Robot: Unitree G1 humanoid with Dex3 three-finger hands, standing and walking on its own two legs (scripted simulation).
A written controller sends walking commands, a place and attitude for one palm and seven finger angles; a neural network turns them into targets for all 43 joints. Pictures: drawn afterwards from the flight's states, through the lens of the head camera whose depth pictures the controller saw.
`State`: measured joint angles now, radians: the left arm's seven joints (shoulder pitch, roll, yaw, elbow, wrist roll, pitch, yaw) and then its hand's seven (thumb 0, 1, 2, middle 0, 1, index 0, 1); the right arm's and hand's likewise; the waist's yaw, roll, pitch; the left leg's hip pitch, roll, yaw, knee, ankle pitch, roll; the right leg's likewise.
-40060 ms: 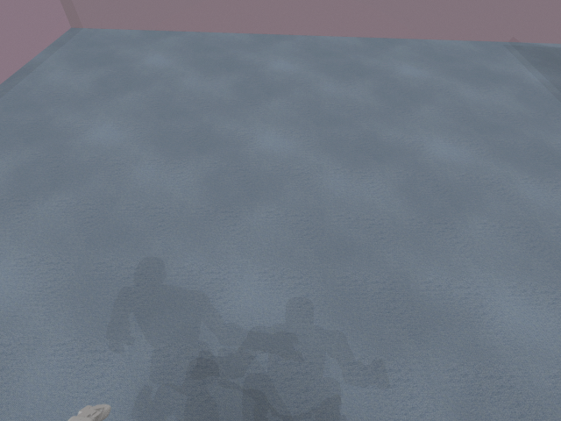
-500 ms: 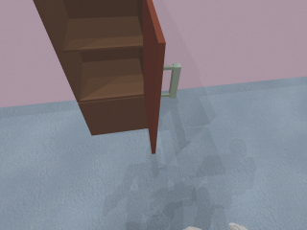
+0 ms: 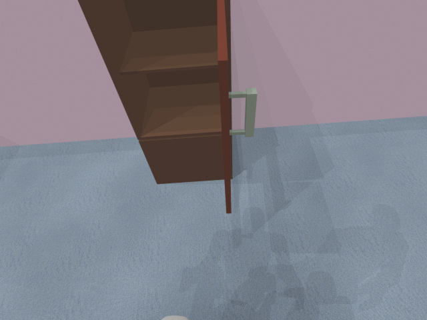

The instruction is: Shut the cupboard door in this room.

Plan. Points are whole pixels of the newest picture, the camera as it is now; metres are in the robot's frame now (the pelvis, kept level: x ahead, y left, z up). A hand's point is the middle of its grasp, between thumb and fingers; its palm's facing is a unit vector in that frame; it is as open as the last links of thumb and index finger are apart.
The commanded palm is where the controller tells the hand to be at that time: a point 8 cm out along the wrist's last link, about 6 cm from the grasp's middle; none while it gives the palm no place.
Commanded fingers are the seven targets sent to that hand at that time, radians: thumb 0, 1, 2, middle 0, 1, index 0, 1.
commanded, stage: stand and wait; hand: left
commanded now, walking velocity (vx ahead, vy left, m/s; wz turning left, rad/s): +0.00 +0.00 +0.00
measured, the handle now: (241, 114) +0.55 -0.03 +0.05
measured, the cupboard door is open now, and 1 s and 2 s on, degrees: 88 88 87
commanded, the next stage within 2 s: turn or walk to find it in 0.36 s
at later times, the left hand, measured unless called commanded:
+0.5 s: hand out of the picture -0.02 +0.20 -0.18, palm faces +0.07 -0.99 -0.15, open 7.4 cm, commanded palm none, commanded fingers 0.00 0.90 0.90 -0.20 -0.30 -0.20 -0.30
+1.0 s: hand out of the picture +0.02 +0.26 -0.20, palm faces +0.21 -0.95 -0.22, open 7.4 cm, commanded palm none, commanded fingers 0.00 0.90 0.90 -0.20 -0.30 -0.20 -0.30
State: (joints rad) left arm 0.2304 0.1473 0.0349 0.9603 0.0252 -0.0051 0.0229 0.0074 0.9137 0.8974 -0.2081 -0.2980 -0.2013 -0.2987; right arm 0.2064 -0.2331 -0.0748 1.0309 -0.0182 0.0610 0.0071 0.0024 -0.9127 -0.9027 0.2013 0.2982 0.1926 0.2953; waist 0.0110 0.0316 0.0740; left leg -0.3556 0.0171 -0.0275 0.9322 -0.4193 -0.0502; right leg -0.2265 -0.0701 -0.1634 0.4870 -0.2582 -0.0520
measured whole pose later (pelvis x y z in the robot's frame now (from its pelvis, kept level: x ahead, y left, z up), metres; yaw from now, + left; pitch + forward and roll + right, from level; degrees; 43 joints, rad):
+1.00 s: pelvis -0.01 +0.06 -0.02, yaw +11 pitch +0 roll +0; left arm 0.18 0.21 0.06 0.99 0.03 0.04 0.01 0.01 0.91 0.90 -0.21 -0.30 -0.20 -0.30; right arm 0.21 -0.20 -0.07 0.99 -0.03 0.01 0.01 0.00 -0.91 -0.90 0.20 0.30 0.19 0.30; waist 0.00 -0.02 0.07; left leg -0.32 0.04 0.08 0.69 -0.38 0.00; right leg -0.32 -0.18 -0.24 0.77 -0.47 0.05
